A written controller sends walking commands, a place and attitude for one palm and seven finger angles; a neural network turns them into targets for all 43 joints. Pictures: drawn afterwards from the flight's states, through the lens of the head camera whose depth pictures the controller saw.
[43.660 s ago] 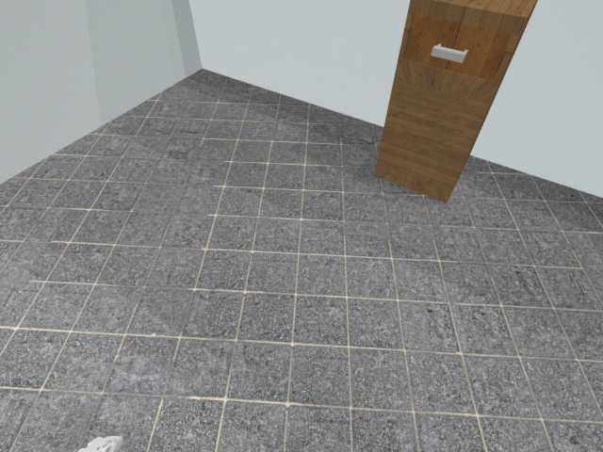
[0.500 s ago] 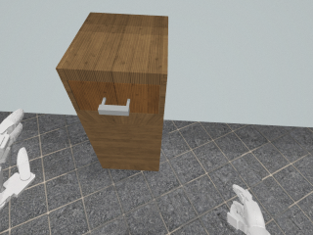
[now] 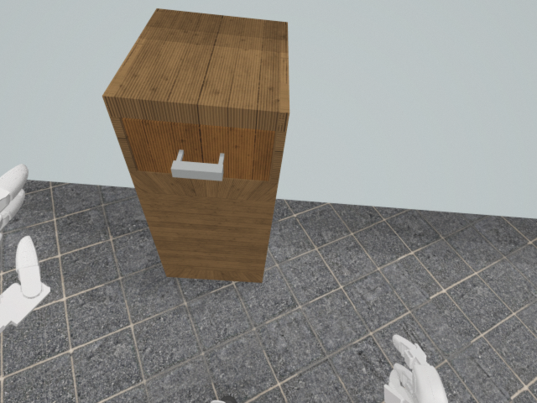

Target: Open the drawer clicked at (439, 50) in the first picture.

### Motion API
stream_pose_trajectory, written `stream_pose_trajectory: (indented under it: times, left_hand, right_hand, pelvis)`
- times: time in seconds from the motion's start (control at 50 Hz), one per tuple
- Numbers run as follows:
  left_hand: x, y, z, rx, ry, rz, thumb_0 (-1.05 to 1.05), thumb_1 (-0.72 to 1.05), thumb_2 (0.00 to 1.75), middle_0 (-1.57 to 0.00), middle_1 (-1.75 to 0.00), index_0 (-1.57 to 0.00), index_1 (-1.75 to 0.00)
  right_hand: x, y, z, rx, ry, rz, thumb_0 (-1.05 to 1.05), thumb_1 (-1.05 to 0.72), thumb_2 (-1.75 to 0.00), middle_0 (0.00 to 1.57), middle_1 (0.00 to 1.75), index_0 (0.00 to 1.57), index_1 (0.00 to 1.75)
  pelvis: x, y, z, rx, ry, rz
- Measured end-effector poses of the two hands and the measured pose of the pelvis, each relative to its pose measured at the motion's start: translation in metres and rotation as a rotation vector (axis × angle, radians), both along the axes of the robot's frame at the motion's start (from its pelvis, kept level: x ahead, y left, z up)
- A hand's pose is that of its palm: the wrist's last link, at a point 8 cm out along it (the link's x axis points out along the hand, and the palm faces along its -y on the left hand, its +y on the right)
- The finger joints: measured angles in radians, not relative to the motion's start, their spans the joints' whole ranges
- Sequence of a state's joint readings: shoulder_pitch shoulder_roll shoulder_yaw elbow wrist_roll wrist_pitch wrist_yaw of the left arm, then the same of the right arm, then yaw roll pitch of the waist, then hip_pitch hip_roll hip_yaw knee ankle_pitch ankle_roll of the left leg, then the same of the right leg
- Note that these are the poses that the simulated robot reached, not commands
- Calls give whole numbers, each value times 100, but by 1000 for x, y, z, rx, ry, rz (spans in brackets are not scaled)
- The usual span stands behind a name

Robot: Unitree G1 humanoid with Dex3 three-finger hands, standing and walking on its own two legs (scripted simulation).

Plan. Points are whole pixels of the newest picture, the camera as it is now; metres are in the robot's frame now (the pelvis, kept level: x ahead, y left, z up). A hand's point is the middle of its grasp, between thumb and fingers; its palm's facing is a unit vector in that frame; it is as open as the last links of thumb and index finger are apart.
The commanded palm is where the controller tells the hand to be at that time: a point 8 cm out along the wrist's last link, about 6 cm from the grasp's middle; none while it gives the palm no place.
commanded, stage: step back with the hand held close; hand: left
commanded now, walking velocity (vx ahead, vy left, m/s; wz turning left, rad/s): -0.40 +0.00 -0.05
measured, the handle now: (199, 163) +0.62 +0.18 -0.07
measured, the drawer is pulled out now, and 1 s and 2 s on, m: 0.00 0.00 0.00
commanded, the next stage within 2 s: stop stepping back and stand still in 0.48 s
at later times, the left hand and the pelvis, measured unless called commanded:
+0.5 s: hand out of the picture +0.08 +0.17 +0.15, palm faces +0.21 -0.84 -0.49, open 7.4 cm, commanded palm +0.02 +0.22 +0.18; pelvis -0.13 -0.05 +0.00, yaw -3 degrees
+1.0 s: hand out of the picture -0.08 +0.14 +0.17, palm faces +0.39 -0.78 -0.48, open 7.4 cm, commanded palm -0.14 +0.20 +0.18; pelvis -0.25 -0.09 +0.00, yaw +4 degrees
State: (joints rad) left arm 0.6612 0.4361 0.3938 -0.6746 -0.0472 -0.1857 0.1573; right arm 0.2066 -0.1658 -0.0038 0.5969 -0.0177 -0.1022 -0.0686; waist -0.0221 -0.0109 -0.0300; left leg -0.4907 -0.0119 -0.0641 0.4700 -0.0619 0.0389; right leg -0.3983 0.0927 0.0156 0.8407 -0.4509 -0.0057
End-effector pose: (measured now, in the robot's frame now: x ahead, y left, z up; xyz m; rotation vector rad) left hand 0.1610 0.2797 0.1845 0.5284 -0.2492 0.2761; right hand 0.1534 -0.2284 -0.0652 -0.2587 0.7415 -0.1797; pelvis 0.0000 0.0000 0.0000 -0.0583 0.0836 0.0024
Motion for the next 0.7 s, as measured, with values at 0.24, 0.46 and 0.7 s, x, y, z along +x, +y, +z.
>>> stream_pose_trajectory:
  times: [0.24,0.46,0.7]
  left_hand:
    - [-45,-53,3,49,45,-129,1,88,90,-21,-30,-21,-30]
    - [-95,-57,-4,5,92,-61,1,89,90,-21,-30,-21,-30]
    - [-204,-104,7,53,57,14,1,88,90,-21,-30,-22,-30]
  right_hand:
    - [-20,-15,-15,89,-35,71,1,-90,-90,21,30,21,30]
    - [-87,-54,5,38,-51,10,1,-90,-90,20,30,21,30]
    - [-202,-98,-21,76,26,-16,1,-90,-90,20,30,21,30]
  pelvis:
    - [-60,-27,-8,14,7,-45]
    - [-110,-43,2,57,-33,-58]
    - [-196,-88,-1,99,-51,-39]
